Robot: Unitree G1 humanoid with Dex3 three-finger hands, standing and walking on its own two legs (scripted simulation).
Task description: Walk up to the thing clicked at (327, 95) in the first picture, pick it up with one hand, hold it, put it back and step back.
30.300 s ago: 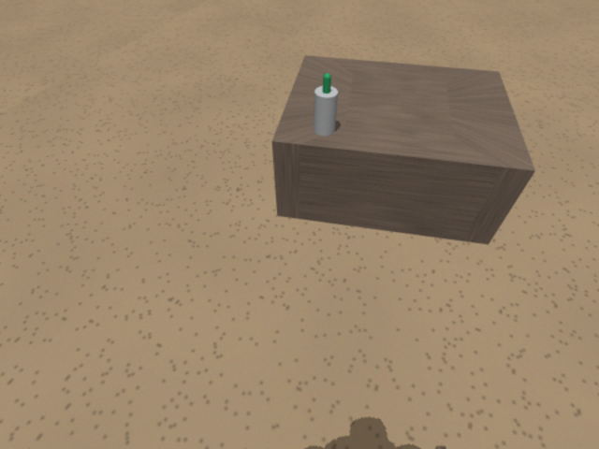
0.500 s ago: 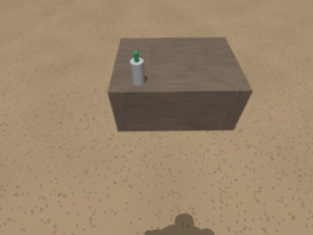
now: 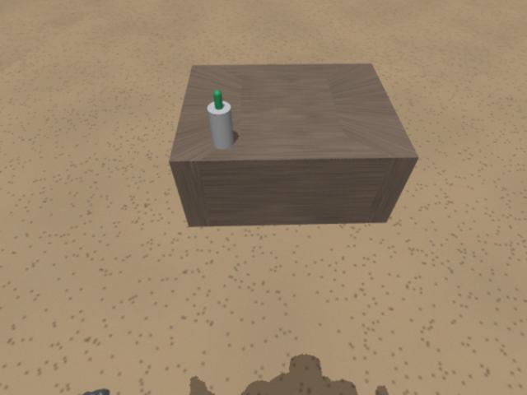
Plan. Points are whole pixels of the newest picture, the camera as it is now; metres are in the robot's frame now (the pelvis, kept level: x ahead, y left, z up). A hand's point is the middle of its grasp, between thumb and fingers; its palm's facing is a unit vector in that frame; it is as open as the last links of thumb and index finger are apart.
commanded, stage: step back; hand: left
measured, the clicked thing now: (220, 118) +1.04 +0.19 -0.23
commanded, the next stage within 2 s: stand in 0.12 s
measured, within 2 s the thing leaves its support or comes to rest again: neither
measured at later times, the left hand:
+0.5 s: hand out of the picture +0.08 +0.25 -0.14, palm faces -0.01 -0.94 -0.33, open 7.4 cm
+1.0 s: hand out of the picture +0.04 +0.25 -0.15, palm faces -0.05 -0.94 -0.34, open 7.4 cm
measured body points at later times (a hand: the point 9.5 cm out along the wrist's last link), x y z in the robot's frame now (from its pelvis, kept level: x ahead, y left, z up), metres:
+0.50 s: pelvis -0.01 +0.00 +0.01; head +0.00 +0.00 +0.46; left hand +0.08 +0.30 -0.12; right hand +0.10 -0.29 -0.11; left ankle +0.01 +0.13 -0.73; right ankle -0.02 -0.13 -0.73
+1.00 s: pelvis -0.03 +0.00 +0.01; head -0.01 +0.00 +0.46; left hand +0.04 +0.30 -0.12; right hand +0.02 -0.30 -0.12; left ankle +0.01 +0.13 -0.73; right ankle -0.02 -0.13 -0.73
